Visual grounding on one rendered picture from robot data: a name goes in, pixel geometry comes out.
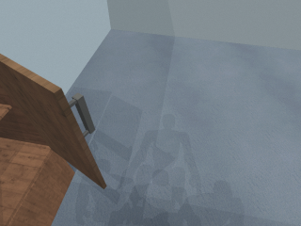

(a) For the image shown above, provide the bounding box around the cupboard door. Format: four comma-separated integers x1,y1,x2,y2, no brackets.
0,54,107,189

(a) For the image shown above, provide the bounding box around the handle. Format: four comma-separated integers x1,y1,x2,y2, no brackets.
69,92,96,137

